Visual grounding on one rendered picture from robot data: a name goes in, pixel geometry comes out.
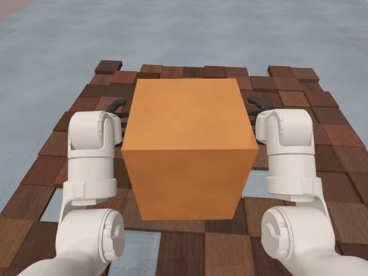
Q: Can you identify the robot right forearm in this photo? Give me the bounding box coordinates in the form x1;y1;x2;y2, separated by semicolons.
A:
255;109;335;241

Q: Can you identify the robot left upper arm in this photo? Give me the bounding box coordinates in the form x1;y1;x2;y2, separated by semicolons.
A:
17;209;125;276

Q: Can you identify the robot left forearm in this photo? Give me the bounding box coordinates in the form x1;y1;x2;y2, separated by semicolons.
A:
55;111;122;254

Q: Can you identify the robot left hand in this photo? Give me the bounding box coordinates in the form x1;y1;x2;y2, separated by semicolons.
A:
105;99;130;147

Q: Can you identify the robot right hand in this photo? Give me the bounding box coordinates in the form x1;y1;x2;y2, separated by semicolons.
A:
246;97;271;145

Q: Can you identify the robot right upper arm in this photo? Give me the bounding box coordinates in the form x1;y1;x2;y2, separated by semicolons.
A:
261;206;368;276

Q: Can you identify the carton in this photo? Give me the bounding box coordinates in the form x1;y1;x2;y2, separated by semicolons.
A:
121;78;259;220

